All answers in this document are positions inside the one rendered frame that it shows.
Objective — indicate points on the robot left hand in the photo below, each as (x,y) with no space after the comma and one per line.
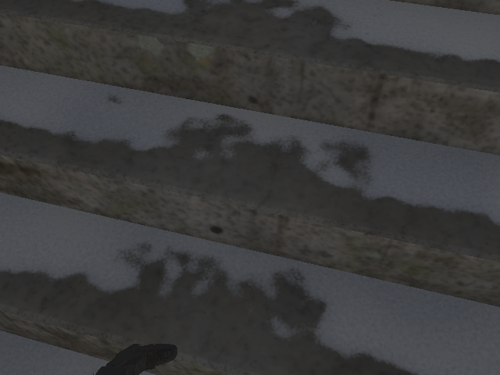
(135,359)

